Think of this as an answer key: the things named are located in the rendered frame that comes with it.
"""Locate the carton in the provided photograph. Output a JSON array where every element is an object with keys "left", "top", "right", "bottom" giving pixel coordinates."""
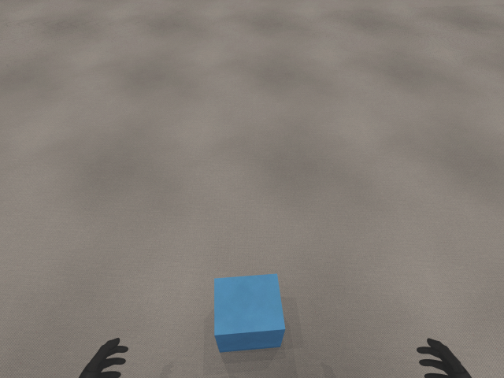
[{"left": 214, "top": 274, "right": 285, "bottom": 353}]

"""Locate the robot right hand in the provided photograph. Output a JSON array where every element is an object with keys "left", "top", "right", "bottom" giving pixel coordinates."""
[{"left": 417, "top": 338, "right": 472, "bottom": 378}]

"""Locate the robot left hand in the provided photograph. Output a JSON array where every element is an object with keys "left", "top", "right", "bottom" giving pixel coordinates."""
[{"left": 79, "top": 338, "right": 128, "bottom": 378}]

